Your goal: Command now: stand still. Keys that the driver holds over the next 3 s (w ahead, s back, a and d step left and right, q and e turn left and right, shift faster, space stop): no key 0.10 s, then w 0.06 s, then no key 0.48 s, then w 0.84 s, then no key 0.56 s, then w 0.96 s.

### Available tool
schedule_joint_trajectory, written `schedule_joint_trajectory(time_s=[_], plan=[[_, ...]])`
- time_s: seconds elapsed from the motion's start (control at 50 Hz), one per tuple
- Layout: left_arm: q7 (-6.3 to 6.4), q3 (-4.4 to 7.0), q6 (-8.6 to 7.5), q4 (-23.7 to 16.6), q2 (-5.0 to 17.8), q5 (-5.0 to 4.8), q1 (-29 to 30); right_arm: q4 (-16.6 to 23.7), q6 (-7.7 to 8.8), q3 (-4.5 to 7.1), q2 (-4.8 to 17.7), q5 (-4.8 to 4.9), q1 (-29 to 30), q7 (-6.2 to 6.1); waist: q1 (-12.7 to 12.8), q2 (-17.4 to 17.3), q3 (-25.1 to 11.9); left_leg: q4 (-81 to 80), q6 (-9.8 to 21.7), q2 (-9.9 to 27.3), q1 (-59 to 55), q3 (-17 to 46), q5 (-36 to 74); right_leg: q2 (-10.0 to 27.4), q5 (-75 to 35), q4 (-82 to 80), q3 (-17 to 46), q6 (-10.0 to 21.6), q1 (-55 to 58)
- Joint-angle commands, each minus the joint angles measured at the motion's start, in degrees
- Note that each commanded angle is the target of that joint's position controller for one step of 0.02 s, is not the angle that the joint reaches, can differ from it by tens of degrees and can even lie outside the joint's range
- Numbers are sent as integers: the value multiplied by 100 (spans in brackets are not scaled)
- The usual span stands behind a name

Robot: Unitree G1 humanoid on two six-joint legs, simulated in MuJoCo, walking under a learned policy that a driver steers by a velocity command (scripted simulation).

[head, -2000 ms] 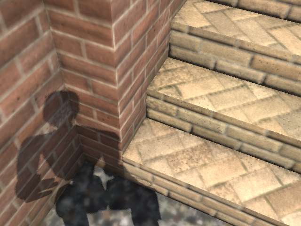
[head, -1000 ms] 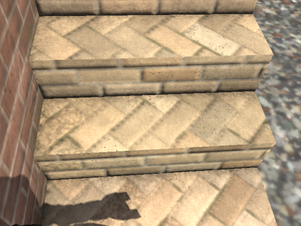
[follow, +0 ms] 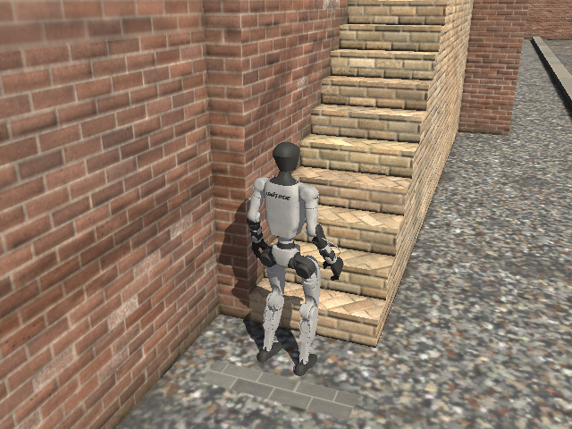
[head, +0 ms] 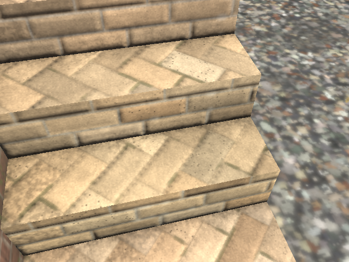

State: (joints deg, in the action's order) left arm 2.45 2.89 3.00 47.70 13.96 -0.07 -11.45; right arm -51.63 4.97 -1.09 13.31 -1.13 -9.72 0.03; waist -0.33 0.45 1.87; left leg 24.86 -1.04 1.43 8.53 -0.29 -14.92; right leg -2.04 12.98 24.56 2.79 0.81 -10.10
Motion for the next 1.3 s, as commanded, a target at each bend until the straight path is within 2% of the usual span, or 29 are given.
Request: schedule_joint_trajectory(time_s=[0.02,0.1,0.12,0.16,0.18,0.2,0.24,0.3,0.34,0.64,0.66,0.7,0.76,0.8,0.9,0.98,1.02,1.1,1.16,1.3], plan=[[33,150,-58,-176,627,-8,104,155,68,142,696,15,96,-15,-30,-62,-233,-539,58,191,383,219,739,297,-1264,-306,422,208,515],[43,162,-53,22,658,-18,110,-2,57,130,719,22,133,-21,-32,-76,-221,-588,45,182,350,204,784,305,-1356,-356,423,218,573],[44,142,-52,90,595,-5,76,-69,45,107,664,9,98,-30,-22,-96,-352,-631,31,138,282,157,502,271,-1056,-419,381,211,643],[47,119,-58,157,546,-4,191,-130,13,78,607,16,202,-67,0,-115,-219,-673,9,52,356,102,-2,196,-335,-543,342,200,521],[50,92,-87,177,493,-25,197,-162,6,76,653,7,255,-83,22,-111,-36,-705,-5,68,412,154,110,218,-414,-597,360,210,407],[49,91,-117,242,534,-26,182,-188,17,78,686,2,252,-90,4,-77,41,-710,-7,83,385,168,310,232,-711,-591,371,215,369],[45,113,-171,338,644,-44,126,-258,55,92,803,12,189,-88,-12,-53,-36,-698,12,116,282,192,741,285,-1397,-530,386,221,489],[39,124,-184,445,688,-62,108,-351,61,85,829,36,148,-76,-20,-47,-239,-677,21,136,134,183,1034,315,-1796,-484,379,225,678],[28,114,-163,526,631,-89,120,-372,46,55,762,23,186,-53,-31,-39,-287,-709,11,171,87,200,1137,324,-1919,-477,361,208,741],[30,139,-110,886,736,-83,141,-523,-11,34,925,24,244,-58,-39,-75,-262,-744,-18,191,86,173,1059,329,-1897,-580,374,225,733],[30,115,-110,913,680,-71,129,-546,-20,13,873,14,216,-64,-35,-85,-371,-797,-26,167,37,150,784,312,-1604,-646,358,220,772],[33,76,-117,913,619,-65,245,-541,-41,-19,810,9,327,-84,-14,-98,-253,-871,-49,112,110,127,341,264,-966,-780,348,207,659],[45,48,-175,909,652,-72,334,-516,-19,-30,832,26,413,-119,12,-70,-69,-851,-34,54,204,101,137,240,-458,-890,383,228,485],[52,4,-236,889,599,-54,347,-479,39,-20,881,2,440,-105,77,-15,-101,-845,7,44,240,148,202,210,-385,-912,402,268,524],[41,-10,-343,903,670,-108,330,-378,144,-25,846,29,485,-48,82,-19,-140,-723,93,1,230,109,305,239,-718,-803,437,379,657],[10,-10,-403,879,680,-131,375,-296,183,-32,851,32,503,-17,68,-36,-228,-636,141,-6,158,109,641,256,-1439,-633,421,417,815],[-14,-36,-423,854,623,-130,405,-240,185,-57,808,39,507,23,56,-48,-276,-567,160,54,65,114,1190,304,-2106,-509,388,400,891],[-46,-50,-444,775,705,-94,553,-154,146,-61,920,41,525,37,45,-108,-608,-571,139,139,-333,180,2359,368,-3184,-419,350,261,1096],[-54,-61,-442,751,749,-97,609,-81,106,-71,960,49,588,28,61,-111,-720,-643,125,176,-533,221,2678,392,-3266,-471,329,182,1167],[-53,-102,-454,684,810,-64,852,35,80,-82,1038,28,793,45,80,-107,-691,-921,95,234,-678,314,2756,473,-3033,-701,337,72,1197]])
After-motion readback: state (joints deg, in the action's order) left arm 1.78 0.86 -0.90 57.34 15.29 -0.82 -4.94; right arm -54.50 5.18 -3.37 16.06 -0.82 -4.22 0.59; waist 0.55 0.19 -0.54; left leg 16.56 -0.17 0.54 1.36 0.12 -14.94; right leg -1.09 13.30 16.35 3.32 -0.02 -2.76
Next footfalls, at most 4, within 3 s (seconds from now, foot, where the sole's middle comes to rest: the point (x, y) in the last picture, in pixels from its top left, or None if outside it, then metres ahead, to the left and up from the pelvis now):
none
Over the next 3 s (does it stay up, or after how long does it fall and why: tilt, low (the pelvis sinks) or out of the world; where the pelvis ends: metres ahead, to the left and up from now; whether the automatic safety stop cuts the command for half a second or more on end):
stays up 0.04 0.01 0.01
